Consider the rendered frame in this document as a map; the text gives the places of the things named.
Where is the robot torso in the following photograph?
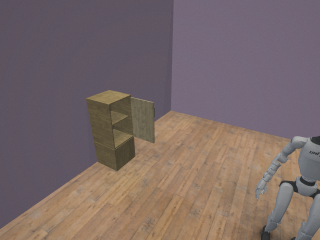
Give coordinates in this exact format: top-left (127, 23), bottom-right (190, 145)
top-left (294, 137), bottom-right (320, 198)

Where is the robot right shin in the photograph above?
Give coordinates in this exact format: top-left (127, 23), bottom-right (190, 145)
top-left (265, 211), bottom-right (278, 233)

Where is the right robot upper arm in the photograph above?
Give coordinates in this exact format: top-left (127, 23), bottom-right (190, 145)
top-left (277, 136), bottom-right (307, 164)

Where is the right robot hand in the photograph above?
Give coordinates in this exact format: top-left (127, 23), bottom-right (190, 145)
top-left (254, 179), bottom-right (268, 201)

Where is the robot right forearm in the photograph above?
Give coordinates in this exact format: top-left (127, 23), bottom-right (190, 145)
top-left (262, 153), bottom-right (281, 182)

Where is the cupboard door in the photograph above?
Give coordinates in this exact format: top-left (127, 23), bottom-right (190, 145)
top-left (130, 97), bottom-right (155, 144)

